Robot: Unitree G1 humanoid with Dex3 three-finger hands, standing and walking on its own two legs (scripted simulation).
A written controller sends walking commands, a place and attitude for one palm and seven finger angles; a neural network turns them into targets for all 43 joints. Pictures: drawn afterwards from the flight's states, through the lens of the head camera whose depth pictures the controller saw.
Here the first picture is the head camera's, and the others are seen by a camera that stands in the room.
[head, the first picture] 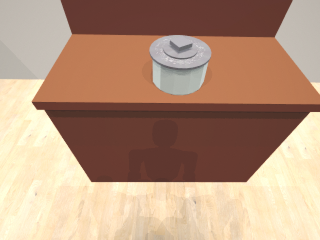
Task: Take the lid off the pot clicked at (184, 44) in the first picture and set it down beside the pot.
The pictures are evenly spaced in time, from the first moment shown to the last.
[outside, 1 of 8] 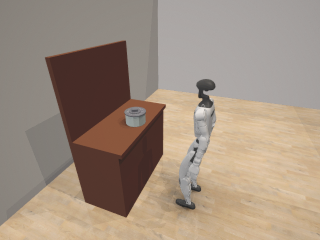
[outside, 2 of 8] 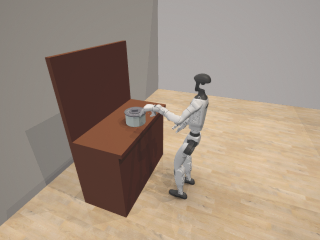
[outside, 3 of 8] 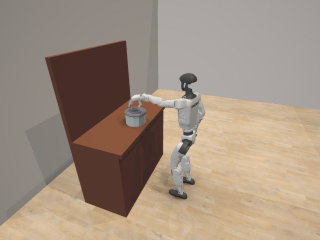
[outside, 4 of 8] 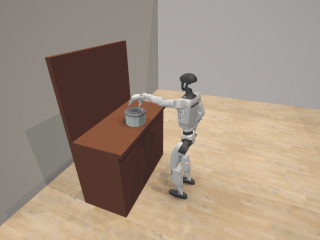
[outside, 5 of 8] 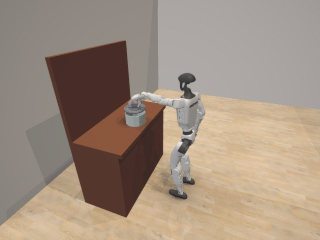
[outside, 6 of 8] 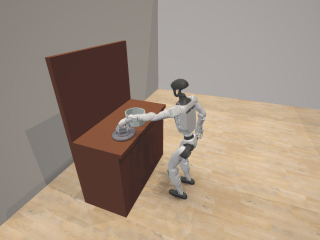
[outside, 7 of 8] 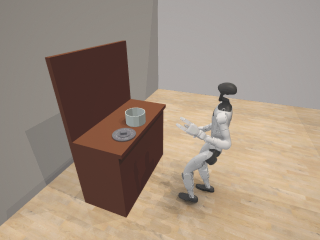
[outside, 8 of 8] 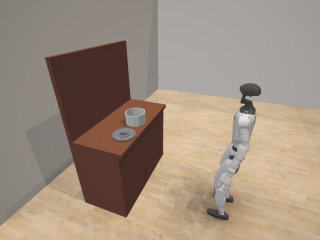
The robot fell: no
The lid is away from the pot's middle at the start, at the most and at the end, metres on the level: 0.00 0.26 0.26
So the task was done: yes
